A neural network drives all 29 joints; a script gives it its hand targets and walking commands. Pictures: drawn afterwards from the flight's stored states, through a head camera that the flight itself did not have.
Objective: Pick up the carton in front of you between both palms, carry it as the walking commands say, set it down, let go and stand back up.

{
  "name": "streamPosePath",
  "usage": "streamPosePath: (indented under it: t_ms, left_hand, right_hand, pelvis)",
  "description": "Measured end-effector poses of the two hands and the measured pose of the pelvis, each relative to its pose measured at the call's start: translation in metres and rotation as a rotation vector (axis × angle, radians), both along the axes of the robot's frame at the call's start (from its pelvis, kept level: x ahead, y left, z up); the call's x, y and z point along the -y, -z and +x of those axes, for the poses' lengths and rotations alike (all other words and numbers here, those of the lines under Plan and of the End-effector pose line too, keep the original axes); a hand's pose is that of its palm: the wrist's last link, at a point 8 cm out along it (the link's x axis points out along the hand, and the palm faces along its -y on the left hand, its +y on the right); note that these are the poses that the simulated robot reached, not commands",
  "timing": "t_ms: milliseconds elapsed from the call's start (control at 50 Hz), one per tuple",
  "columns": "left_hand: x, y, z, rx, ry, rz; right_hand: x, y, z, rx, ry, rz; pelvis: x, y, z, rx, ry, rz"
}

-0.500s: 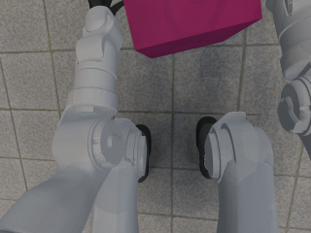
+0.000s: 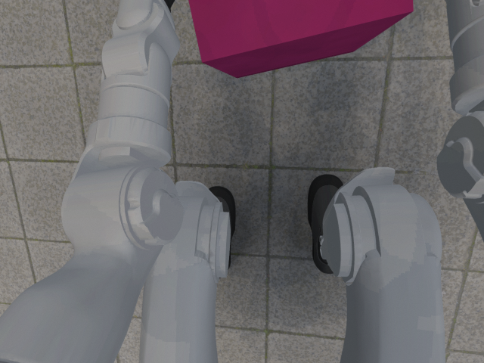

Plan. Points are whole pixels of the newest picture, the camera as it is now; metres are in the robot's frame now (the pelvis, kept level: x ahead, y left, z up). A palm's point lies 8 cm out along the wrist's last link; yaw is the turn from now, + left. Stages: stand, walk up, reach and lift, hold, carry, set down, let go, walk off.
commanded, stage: set down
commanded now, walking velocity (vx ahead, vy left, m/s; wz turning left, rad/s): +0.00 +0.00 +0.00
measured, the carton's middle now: out of the picture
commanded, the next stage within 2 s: let go in 1.54 s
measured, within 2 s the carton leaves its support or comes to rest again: neither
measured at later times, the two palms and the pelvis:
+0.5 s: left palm (138, 1) +0.56 +0.11 -0.18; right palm out of the picture +0.56 -0.28 -0.17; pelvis +0.01 +0.00 +0.00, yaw +0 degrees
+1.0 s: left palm out of the picture +0.56 +0.10 -0.01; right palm out of the picture +0.57 -0.28 -0.01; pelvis +0.01 +0.00 +0.11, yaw -1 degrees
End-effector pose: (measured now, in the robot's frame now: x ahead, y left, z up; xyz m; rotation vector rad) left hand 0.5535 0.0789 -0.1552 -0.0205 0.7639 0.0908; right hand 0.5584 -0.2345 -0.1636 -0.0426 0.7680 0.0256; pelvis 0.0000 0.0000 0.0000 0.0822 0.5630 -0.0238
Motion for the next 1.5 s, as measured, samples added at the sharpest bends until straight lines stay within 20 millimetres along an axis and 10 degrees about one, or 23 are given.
streamPosePath:
  t_ms: [360,540,840,1500]
  left_hand:
    - [-0.024,0.034,-0.013,-0.059,-0.018,0.082]
    - [-0.025,0.015,0.006,0.039,-0.021,0.061]
    - [-0.015,-0.103,0.004,0.088,-0.057,0.078]
    - [-0.022,-0.296,0.000,0.118,-0.075,0.097]
  right_hand:
    - [0.029,0.040,-0.019,-0.029,0.084,-0.072]
    - [0.045,0.000,0.012,0.074,0.113,-0.082]
    - [0.045,-0.112,0.013,0.090,0.105,-0.076]
    - [0.059,-0.306,0.019,0.105,0.077,-0.079]
  pelvis:
    - [0.006,-0.001,0.005,0.006,0.008,0.013]
    - [0.003,0.004,0.007,0.008,0.015,0.010]
    - [0.000,-0.068,0.006,-0.107,0.026,0.010]
    - [0.016,-0.239,0.033,-0.220,0.069,0.016]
